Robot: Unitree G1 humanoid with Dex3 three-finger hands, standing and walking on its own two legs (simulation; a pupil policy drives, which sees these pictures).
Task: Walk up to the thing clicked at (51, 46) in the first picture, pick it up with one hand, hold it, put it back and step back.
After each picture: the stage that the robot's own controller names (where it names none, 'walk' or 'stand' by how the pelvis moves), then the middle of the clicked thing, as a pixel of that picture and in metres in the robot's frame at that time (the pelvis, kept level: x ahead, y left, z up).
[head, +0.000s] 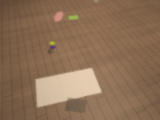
stand; (52, 46) +1.43 +0.41 -0.72
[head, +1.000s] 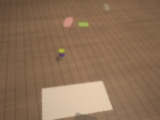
walk; (61, 54) +1.31 +0.23 -0.70
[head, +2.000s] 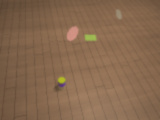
walk; (61, 83) +0.83 +0.18 -0.71
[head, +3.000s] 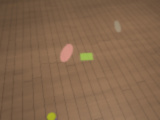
walk; (52, 119) +0.53 +0.25 -0.71
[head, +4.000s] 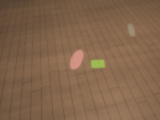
stand; out of the picture +0.40 +0.22 -0.70
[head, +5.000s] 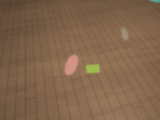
stand; out of the picture +0.35 +0.22 -0.72
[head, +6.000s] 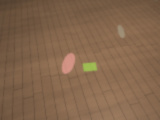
stand; out of the picture +0.36 +0.23 -0.73
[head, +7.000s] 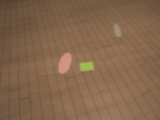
stand; out of the picture +0.35 +0.24 -0.72
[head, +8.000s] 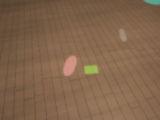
stand; out of the picture +0.36 +0.22 -0.73
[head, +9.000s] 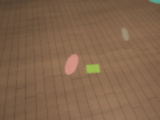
stand; out of the picture +0.36 +0.21 -0.73
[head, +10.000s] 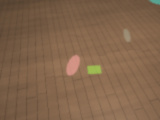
go down; out of the picture +0.36 +0.21 -0.73
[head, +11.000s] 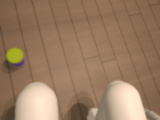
go down; (17, 58) +0.45 +0.26 -0.32
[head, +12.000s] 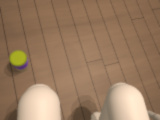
approach; (20, 61) +0.45 +0.26 -0.30
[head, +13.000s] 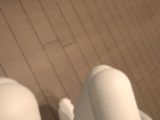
close in; out of the picture +0.43 +0.31 -0.22
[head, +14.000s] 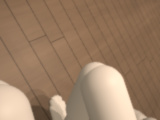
close; out of the picture +0.42 +0.32 -0.22
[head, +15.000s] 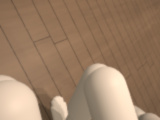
lift; out of the picture +0.40 +0.30 -0.23
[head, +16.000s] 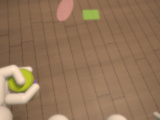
lift; (25, 86) +0.34 +0.20 -0.02
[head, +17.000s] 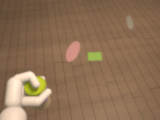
hold; (38, 94) +0.33 +0.18 +0.00
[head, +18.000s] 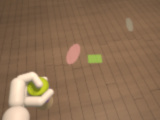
hold; (41, 94) +0.33 +0.17 +0.00
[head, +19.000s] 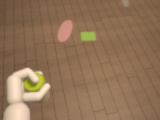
crouch; (37, 88) +0.36 +0.17 -0.06
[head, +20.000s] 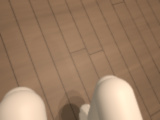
lower; out of the picture +0.48 +0.30 -0.12
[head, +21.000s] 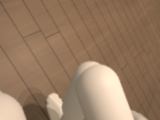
lower; out of the picture +0.43 +0.32 -0.23
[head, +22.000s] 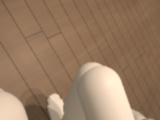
lower; out of the picture +0.43 +0.33 -0.23
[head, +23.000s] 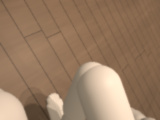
lower; out of the picture +0.43 +0.33 -0.23
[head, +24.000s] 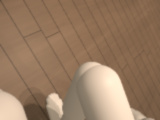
lower; out of the picture +0.44 +0.33 -0.23
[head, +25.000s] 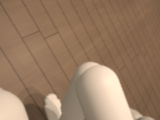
open; out of the picture +0.43 +0.31 -0.23
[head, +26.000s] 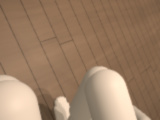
stand; out of the picture +0.43 +0.30 -0.24
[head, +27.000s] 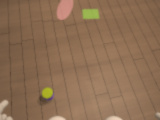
stand; (48, 95) +0.43 +0.21 -0.53
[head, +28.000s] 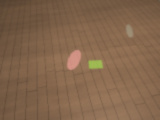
stand; out of the picture +0.40 +0.20 -0.67
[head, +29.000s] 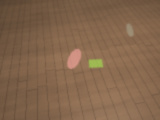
stand; out of the picture +0.40 +0.20 -0.67
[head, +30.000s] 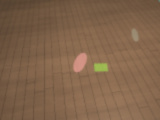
stand; out of the picture +0.41 +0.19 -0.72
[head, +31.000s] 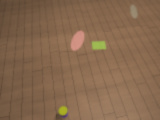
stand; (63, 113) +0.47 +0.18 -0.69
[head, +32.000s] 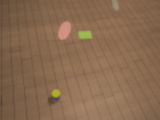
walk; (56, 96) +0.58 +0.19 -0.71
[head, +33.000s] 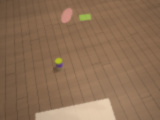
walk; (59, 64) +0.91 +0.30 -0.69
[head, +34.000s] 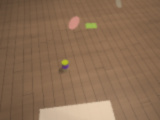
stand; (65, 65) +1.02 +0.22 -0.71
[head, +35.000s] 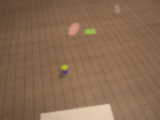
stand; (65, 70) +1.03 +0.23 -0.72
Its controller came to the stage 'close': yes
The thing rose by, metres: 0.71
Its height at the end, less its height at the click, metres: +0.00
